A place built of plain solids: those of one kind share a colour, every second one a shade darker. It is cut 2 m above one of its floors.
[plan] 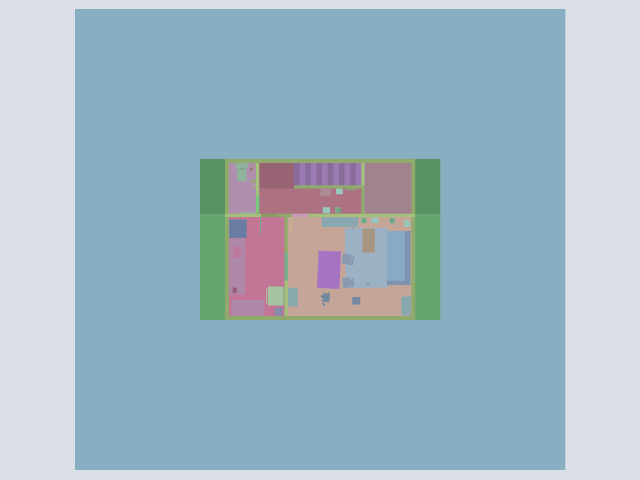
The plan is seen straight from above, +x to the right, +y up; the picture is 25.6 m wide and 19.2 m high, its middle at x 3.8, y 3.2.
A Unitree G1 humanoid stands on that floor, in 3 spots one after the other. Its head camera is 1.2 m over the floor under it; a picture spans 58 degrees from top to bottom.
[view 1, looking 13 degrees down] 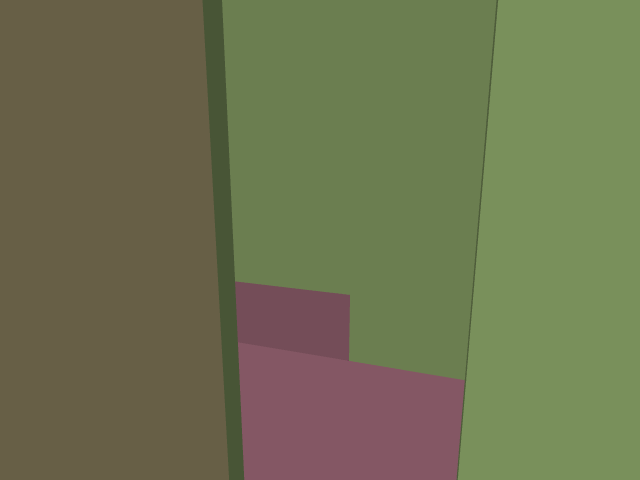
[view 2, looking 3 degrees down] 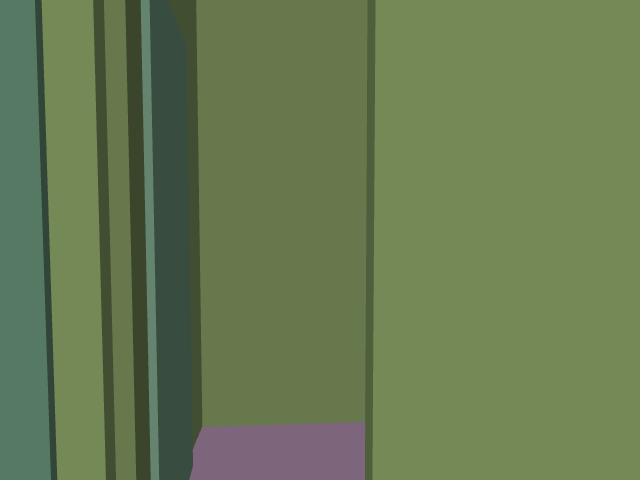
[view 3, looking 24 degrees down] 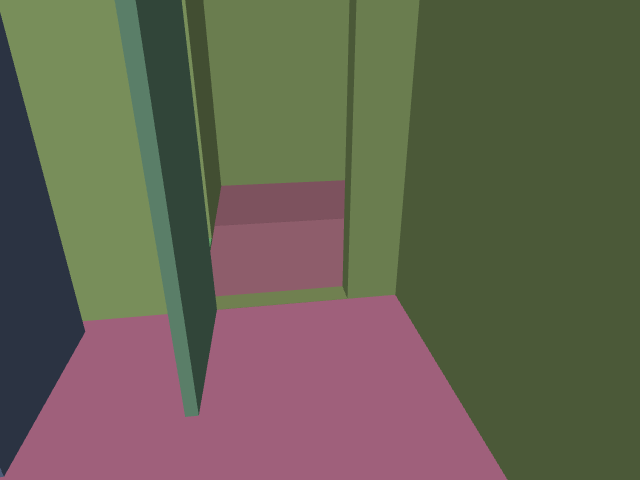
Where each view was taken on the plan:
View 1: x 3.33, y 3.12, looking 109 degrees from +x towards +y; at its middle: wall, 3.42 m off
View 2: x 2.62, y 4.75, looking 176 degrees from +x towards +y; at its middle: wall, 2.47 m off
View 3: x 1.68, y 2.23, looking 81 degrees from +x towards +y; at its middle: floor_hall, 2.95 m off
